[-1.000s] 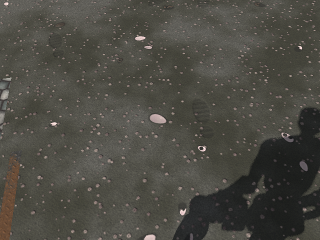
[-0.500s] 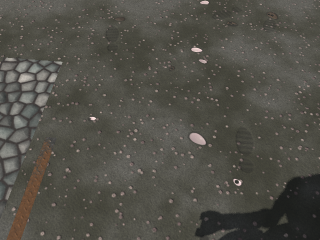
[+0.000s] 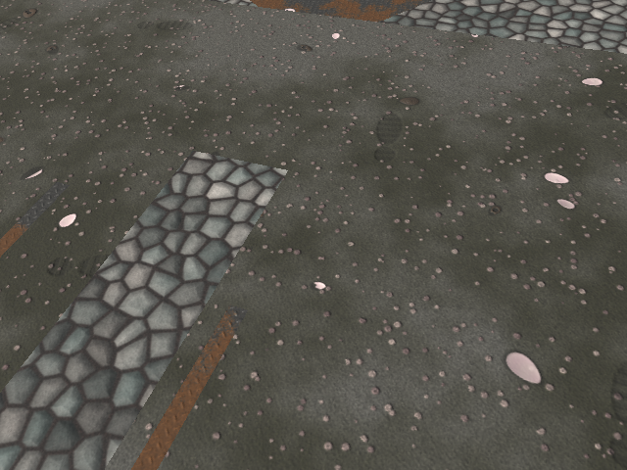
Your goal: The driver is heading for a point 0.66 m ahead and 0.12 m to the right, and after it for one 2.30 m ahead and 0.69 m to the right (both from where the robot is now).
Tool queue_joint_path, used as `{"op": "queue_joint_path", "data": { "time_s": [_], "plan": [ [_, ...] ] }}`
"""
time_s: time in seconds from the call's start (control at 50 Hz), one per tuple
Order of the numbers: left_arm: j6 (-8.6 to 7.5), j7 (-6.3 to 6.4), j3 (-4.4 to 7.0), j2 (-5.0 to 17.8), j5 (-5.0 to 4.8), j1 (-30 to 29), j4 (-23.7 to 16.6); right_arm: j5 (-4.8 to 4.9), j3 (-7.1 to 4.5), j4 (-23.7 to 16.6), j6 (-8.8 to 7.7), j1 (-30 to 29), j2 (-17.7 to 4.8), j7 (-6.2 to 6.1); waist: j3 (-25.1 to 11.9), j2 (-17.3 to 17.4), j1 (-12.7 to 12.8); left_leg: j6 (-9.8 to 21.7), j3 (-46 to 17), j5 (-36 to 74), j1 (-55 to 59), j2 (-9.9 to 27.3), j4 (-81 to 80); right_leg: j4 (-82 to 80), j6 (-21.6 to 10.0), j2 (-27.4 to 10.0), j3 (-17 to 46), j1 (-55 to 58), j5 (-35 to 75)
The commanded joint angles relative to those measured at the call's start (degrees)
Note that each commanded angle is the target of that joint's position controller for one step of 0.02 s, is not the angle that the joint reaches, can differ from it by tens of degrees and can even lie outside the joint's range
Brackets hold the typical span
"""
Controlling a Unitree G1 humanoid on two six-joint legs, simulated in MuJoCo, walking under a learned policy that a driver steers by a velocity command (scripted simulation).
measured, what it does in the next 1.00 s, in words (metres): walks ahead, turning right: left foot, then right foot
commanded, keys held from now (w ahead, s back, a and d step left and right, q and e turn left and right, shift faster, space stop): w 0.06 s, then w+e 0.94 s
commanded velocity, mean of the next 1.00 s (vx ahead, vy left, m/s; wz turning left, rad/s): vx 0.48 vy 0.00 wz -0.38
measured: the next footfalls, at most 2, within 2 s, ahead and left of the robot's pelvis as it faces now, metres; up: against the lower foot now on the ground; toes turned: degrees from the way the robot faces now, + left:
left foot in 0.20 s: +0.23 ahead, +0.13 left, +0.00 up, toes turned +1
right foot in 0.72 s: +0.50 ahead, -0.10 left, +0.00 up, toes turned -22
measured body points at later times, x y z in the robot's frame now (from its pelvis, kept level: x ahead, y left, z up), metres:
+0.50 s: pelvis +0.24 +0.04 +0.00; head +0.26 +0.05 +0.44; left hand +0.37 +0.29 -0.14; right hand +0.21 -0.22 -0.14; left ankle +0.19 +0.13 -0.75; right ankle +0.31 -0.11 -0.67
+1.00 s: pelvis +0.50 -0.06 -0.01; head +0.52 -0.08 +0.44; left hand +0.64 +0.19 -0.13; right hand +0.53 -0.35 -0.12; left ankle +0.67 +0.07 -0.68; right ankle +0.46 -0.08 -0.75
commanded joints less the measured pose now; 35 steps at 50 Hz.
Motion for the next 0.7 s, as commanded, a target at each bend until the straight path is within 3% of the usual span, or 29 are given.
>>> {"op": "queue_joint_path", "data": {
  "time_s": [0.02,0.08,0.12,0.16,0.18,0.2,0.22,0.24,0.26,0.28,0.3,0.34,0.4,0.5,0.6,0.66,0.68,0.7],
  "plan": [
    [-0.99,-0.23,1.48,7.0,-0.25,2.5,-0.7,-0.14,0.65,-5.9,-1.09,-10.3,-1.5,0.45,7.9,-10.4,1.3,-1.1,5.3,2.0,-11.2,2.5,-6.8,-6.4,-7.3,-12.2,10.0,4.1,6.7],
    [-0.89,-0.31,1.34,7.1,-0.07,5.7,1.3,0.30,1.90,-7.8,-1.58,-16.5,0.3,0.87,8.3,-11.3,3.3,-0.5,10.5,0.8,-4.6,3.1,-15.5,-4.2,-7.6,-12.3,8.1,2.4,17.7],
    [-0.56,-0.20,1.53,8.2,0.05,6.7,2.5,0.73,2.13,-8.0,-1.97,-16.5,0.2,0.52,8.4,-12.0,2.6,0.9,11.7,-1.8,1.0,1.9,-19.6,-1.5,-7.7,-13.1,8.6,1.5,25.2],
    [-0.31,-0.07,1.71,9.4,-0.12,5.2,2.9,1.01,1.68,-6.4,-2.54,-10.5,-1.1,-0.56,6.2,-11.6,-1.3,3.0,11.9,-2.5,11.4,-0.5,-23.7,4.0,-6.9,-13.8,9.2,0.0,37.6],
    [-0.27,-0.12,1.70,9.7,-0.65,3.9,3.0,0.84,1.06,-3.8,-3.09,-3.0,-2.3,-1.38,2.4,-9.5,-5.3,4.3,11.6,0.6,21.7,-1.5,-28.0,11.9,-5.6,-12.0,7.1,-1.8,43.2],
    [-0.44,-0.26,1.42,8.9,-1.28,2.9,2.5,-0.06,0.04,-1.1,-3.90,6.3,-5.1,-2.38,-3.8,-7.3,-9.2,5.9,7.8,1.6,36.7,2.3,-28.6,22.9,-4.3,-9.2,4.9,-9.3,37.1],
    [-0.65,-0.63,-0.01,3.6,-2.21,2.7,-0.6,-1.55,-1.29,-0.4,-4.31,15.9,-10.8,-3.47,-13.3,2.2,-12.3,9.4,-12.1,-11.3,53.8,20.3,-31.3,41.2,-2.5,-4.4,1.9,-24.4,12.8],
    [-0.09,-0.15,0.20,2.6,-2.22,6.3,-0.5,-0.73,-1.77,0.3,-3.63,16.5,-13.2,-3.38,-16.4,9.5,-10.2,13.0,-30.6,-12.3,53.5,30.2,-38.8,53.2,-2.4,1.5,1.7,-33.5,-16.3],
    [0.67,0.12,1.57,6.8,-0.94,2.4,0.2,0.41,-0.77,0.2,-3.40,11.9,-8.6,-3.15,-7.4,1.9,-8.5,11.7,-25.1,-15.1,44.9,26.6,-39.4,56.7,-3.4,-2.3,5.3,-35.4,-11.6],
    [0.61,-0.49,1.37,4.9,-0.84,0.4,-0.1,0.81,0.30,-0.4,-3.67,6.4,-4.8,-2.91,-0.4,1.2,-6.2,10.3,-16.5,-11.2,36.8,23.5,-41.6,54.9,-3.6,-4.2,5.2,-35.0,-6.6],
    [0.92,-0.84,1.23,3.4,-0.68,-0.2,0.5,0.90,0.94,-0.5,-4.08,3.7,-2.3,-2.71,2.6,1.6,-4.7,8.5,-9.9,-5.9,31.8,20.4,-43.6,52.9,-3.2,-5.3,4.6,-33.1,-3.9],
    [2.35,-1.73,1.49,2.5,0.55,0.6,1.3,1.21,1.57,0.4,-4.93,3.1,-0.3,-3.07,4.8,3.2,-2.6,7.0,-1.7,1.4,27.1,17.0,-45.4,51.6,-2.2,-6.0,3.6,-30.9,-1.9],
    [3.38,-2.68,1.77,1.6,0.69,-3.2,-0.6,1.80,1.36,2.3,-6.41,5.9,-0.8,-3.26,5.5,2.3,-1.6,7.4,4.4,11.7,27.8,16.7,-46.4,51.7,-1.5,-6.0,2.5,-35.0,1.9],
    [3.38,-3.87,1.00,0.4,0.69,-14.7,-5.1,1.48,1.69,4.6,-6.58,8.9,0.0,-3.59,8.1,1.3,-2.3,7.5,13.1,19.4,28.1,14.9,-46.7,40.4,-0.7,-5.9,-0.1,-39.3,12.3],
    [3.26,-4.82,0.06,0.8,0.92,-23.8,-9.0,1.54,1.14,6.8,-6.25,12.5,-3.2,-4.35,9.0,0.2,-4.1,6.4,17.8,29.2,33.5,16.7,-45.1,25.2,-3.3,-3.8,-5.9,-33.5,14.0],
    [3.44,-4.08,0.71,2.7,1.18,-20.7,-8.7,1.29,0.66,7.6,-5.18,13.0,-5.6,-5.03,5.0,1.8,-2.0,5.5,20.4,53.4,40.0,17.6,-33.9,23.2,-6.7,1.2,-9.1,-27.0,5.6],
    [3.34,-3.78,1.22,3.8,1.21,-16.5,-7.7,1.08,0.39,7.6,-4.50,12.8,-6.6,-5.17,2.4,2.3,-0.1,5.5,20.8,57.9,40.4,17.8,-26.3,22.5,-8.2,3.2,-9.4,-22.3,2.3],
    [2.96,-3.40,2.07,5.3,1.35,-10.4,-6.0,1.07,0.18,7.4,-3.86,12.9,-7.4,-5.13,-1.3,2.1,2.3,5.4,20.8,54.6,38.1,17.8,-16.0,19.8,-9.8,4.8,-8.4,-14.3,0.8]
  ]
}}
